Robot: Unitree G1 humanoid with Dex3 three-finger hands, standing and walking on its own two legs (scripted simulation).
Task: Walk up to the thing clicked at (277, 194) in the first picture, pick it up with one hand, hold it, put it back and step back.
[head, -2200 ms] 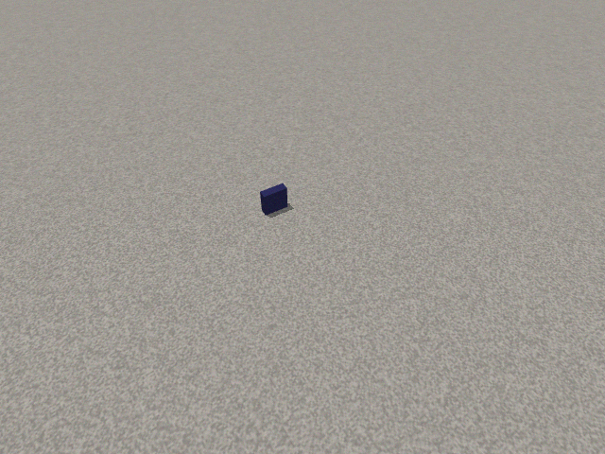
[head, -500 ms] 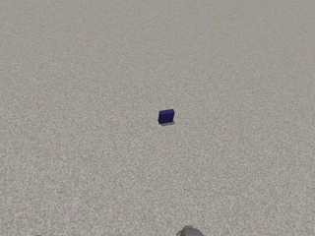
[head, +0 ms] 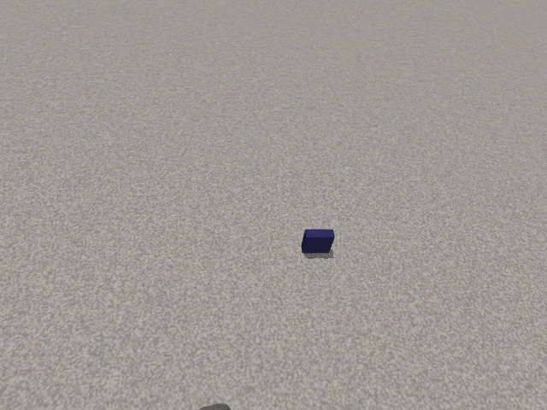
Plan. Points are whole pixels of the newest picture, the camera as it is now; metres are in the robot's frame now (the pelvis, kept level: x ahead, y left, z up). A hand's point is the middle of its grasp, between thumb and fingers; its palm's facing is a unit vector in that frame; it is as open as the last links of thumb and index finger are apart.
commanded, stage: walk up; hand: left
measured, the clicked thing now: (317, 241) +0.90 -0.14 -0.70
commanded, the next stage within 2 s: none
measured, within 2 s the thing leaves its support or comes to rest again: neither
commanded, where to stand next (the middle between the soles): +0.52 -0.44 m, yaw +8 degrees
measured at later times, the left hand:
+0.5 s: hand (217, 366) +0.22 +0.11 -0.13, palm faces +0.04 -0.92 -0.39, open 7.4 cm
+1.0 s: hand (302, 325) +0.32 -0.02 -0.15, palm faces +0.01 -0.95 -0.31, open 7.4 cm
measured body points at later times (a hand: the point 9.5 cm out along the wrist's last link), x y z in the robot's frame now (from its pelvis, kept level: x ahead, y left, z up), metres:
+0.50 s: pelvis +0.14 -0.18 -0.02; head +0.15 -0.18 +0.43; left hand +0.22 +0.16 -0.11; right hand +0.21 -0.54 -0.11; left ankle +0.13 +0.00 -0.66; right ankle +0.21 -0.30 -0.72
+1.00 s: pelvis +0.27 -0.31 +0.00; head +0.28 -0.27 +0.44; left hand +0.31 +0.02 -0.13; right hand +0.33 -0.66 -0.07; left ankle +0.30 -0.14 -0.72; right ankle +0.35 -0.48 -0.68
